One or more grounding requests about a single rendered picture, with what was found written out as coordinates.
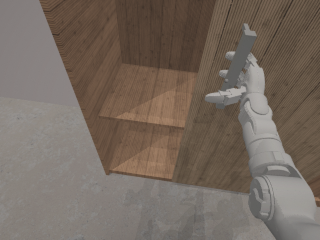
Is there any right robot upper arm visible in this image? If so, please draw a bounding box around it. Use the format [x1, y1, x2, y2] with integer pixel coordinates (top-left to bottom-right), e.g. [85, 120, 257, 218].
[248, 174, 320, 240]

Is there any robot right forearm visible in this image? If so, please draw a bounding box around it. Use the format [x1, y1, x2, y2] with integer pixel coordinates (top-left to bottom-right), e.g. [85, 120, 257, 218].
[238, 93, 316, 217]

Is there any handle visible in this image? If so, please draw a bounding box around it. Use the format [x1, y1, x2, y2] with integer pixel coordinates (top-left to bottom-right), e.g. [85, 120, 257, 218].
[215, 23, 257, 109]

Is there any robot right hand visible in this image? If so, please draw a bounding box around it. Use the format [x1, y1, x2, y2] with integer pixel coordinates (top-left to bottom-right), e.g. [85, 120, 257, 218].
[204, 51, 265, 106]

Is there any wardrobe door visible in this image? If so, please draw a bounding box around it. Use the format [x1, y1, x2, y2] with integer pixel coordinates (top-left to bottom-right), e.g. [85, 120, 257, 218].
[307, 175, 320, 198]
[171, 0, 320, 193]

